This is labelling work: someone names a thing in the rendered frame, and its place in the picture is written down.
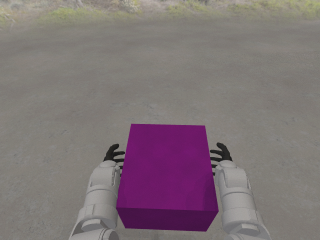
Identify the left robot hand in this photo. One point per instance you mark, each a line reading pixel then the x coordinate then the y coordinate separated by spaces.
pixel 111 154

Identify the right robot forearm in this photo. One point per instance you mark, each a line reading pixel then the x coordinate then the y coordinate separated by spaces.
pixel 240 213

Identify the left robot forearm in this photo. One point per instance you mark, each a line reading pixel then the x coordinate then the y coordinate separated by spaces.
pixel 99 209

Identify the right robot hand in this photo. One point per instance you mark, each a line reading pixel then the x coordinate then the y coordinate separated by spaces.
pixel 225 154

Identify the robot left upper arm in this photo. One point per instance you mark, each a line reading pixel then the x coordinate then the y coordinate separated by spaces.
pixel 98 234

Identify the carton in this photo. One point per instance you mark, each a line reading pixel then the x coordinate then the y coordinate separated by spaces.
pixel 167 180

